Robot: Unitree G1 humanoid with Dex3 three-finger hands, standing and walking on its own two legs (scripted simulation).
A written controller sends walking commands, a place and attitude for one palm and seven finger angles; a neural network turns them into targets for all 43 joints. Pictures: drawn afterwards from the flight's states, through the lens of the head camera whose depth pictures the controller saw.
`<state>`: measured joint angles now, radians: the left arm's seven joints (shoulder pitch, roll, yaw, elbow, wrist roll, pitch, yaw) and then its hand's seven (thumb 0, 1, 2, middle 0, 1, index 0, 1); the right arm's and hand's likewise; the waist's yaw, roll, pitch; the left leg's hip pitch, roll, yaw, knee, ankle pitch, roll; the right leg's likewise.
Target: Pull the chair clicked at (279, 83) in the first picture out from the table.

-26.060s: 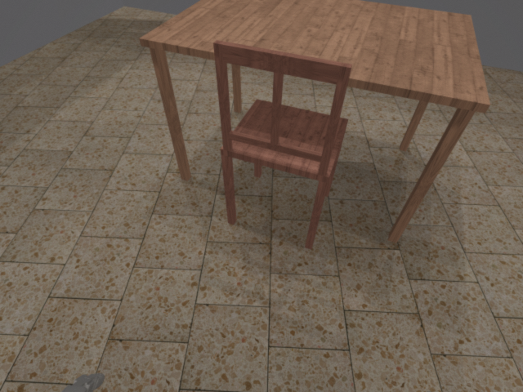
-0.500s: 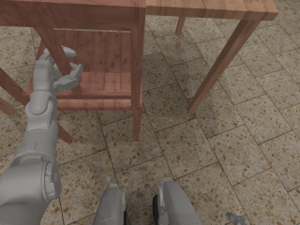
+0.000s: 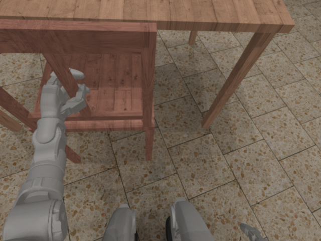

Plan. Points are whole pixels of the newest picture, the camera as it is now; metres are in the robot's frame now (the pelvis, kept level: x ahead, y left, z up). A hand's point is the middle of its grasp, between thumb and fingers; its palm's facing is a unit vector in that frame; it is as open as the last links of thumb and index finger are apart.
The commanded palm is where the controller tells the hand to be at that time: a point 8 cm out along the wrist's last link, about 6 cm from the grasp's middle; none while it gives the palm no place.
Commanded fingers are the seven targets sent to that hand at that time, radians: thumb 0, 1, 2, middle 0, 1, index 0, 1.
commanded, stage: hook a spindle and tug to test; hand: left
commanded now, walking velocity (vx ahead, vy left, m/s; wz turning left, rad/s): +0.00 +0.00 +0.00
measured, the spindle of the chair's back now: (72, 89) +0.48 +0.21 +0.03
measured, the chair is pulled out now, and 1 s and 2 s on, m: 0.01 0.09 0.16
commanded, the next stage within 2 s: step backward, pulling the chair out in 0.16 s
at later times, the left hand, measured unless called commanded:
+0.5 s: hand (82, 102) +0.43 +0.17 +0.04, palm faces +0.18 -0.98 -0.09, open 5.4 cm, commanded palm +0.40 +0.22 +0.04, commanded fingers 0.00 0.90 0.90 -0.50 -1.45 -0.50 -1.45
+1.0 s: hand (95, 125) +0.37 +0.14 +0.04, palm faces +0.10 -0.98 -0.15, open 5.3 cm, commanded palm +0.35 +0.19 +0.04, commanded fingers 0.00 0.90 0.90 -0.50 -1.45 -0.50 -1.45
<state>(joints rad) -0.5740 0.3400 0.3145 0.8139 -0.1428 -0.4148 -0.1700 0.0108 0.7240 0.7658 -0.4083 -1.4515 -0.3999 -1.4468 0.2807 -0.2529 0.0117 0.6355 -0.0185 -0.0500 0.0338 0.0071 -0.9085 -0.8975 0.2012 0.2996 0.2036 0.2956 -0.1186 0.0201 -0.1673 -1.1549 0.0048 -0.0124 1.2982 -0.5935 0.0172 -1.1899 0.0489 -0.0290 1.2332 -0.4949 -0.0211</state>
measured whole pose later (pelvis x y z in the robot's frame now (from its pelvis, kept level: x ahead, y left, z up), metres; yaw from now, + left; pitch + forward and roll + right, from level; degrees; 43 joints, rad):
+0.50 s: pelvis +0.01 +0.00 +0.07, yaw +1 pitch +17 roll -1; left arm -0.54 0.27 0.22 0.88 -0.09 -0.18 0.10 0.04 0.71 0.77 -0.31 -1.14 -0.46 -1.45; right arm 0.26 -0.23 0.04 0.57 0.06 0.12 -0.08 0.01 -0.91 -0.90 0.20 0.30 0.20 0.30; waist -0.12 0.00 -0.06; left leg -0.78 -0.01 0.00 0.91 -0.43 0.02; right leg -0.81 0.04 0.00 0.86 -0.35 -0.01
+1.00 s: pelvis -0.03 -0.01 +0.09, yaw -2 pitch +12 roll -1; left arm -0.51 0.25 0.16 1.03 -0.08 -0.26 0.10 0.01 0.69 0.74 -0.30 -1.05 -0.48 -1.45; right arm 0.26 -0.21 0.00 0.71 0.05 0.12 -0.10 0.01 -0.91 -0.90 0.20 0.30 0.21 0.30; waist -0.11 0.02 0.00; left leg -0.65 0.03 0.02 0.75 -0.31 0.00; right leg -0.68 0.07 0.02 0.67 -0.20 -0.02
